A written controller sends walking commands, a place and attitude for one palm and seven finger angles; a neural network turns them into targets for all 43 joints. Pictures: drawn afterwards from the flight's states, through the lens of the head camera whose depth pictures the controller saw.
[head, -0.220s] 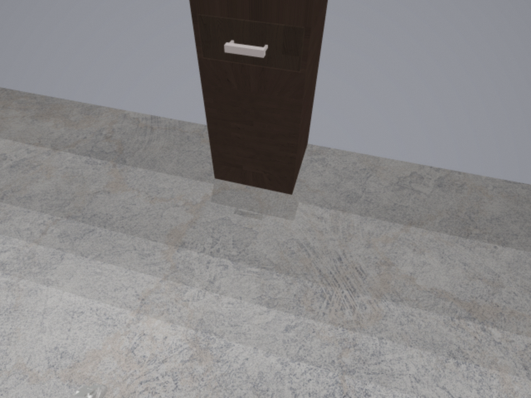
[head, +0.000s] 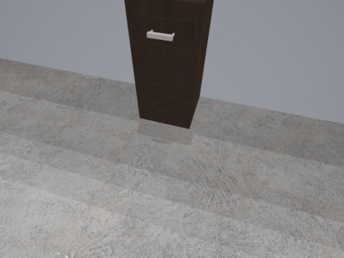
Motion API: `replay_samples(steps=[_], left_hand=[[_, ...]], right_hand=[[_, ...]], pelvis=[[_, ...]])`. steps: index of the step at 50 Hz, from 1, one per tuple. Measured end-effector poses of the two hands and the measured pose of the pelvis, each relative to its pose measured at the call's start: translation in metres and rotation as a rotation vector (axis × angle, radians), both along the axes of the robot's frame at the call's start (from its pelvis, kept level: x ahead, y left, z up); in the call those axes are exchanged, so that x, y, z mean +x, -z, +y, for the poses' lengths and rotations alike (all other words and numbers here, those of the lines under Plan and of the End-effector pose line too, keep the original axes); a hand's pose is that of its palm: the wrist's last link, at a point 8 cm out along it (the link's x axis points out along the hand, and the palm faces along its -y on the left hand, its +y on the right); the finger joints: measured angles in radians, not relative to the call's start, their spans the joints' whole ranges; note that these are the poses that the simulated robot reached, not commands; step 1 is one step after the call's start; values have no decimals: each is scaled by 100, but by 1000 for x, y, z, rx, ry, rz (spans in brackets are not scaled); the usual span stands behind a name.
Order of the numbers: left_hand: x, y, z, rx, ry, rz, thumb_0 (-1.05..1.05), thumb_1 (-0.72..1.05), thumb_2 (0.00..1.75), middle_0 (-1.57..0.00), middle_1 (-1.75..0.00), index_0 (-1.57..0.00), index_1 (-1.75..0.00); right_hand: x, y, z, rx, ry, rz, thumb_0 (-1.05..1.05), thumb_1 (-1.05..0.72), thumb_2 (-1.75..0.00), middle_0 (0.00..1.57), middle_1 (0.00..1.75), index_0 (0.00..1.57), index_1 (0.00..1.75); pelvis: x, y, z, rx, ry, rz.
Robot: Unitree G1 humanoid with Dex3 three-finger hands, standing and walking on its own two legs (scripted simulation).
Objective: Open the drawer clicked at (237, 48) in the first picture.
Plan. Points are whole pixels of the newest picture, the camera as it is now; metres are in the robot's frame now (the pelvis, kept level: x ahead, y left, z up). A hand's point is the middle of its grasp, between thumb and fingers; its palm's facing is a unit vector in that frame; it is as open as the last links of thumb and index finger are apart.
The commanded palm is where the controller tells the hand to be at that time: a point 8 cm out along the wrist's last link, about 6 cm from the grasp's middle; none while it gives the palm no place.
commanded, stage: stand and wait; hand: left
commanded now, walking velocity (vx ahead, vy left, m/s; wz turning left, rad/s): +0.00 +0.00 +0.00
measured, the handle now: (161, 34) +1.23 +0.14 -0.02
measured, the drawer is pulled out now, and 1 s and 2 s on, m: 0.00 0.00 0.00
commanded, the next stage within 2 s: look at it before walking up in 0.62 s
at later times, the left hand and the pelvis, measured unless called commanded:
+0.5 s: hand out of the picture +0.06 +0.24 -0.15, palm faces -0.02 -0.94 -0.34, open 7.3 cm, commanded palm none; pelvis -0.01 -0.01 +0.00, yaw +0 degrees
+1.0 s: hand out of the picture +0.06 +0.24 -0.15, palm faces -0.03 -0.94 -0.33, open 7.3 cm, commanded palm none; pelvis -0.01 +0.00 +0.01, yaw +0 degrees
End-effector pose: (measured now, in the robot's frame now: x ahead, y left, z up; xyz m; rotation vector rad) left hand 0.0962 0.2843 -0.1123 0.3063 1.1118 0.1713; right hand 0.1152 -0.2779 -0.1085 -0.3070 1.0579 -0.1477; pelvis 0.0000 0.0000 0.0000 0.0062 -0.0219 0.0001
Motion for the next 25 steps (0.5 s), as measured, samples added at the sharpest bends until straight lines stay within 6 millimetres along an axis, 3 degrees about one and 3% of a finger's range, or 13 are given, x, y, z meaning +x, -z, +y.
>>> replay_samples(steps=[15, 25], left_hand=[[-37, 6, 2, 6, -33, 100, 0, 90, 90, -20, -30, -21, -30], [-44, 5, 4, 13, -34, 110, 0, 90, 90, -20, -30, -21, -30]], right_hand=[[-41, 5, -17, -24, 42, 118, 1, -90, -89, 20, 30, 20, 30], [-59, 6, -20, -24, 56, 152, 1, -90, -89, 20, 30, 20, 30]], pelvis=[[-6, -3, -5, -3, -1, -5], [-11, -4, -6, -4, 1, -11]])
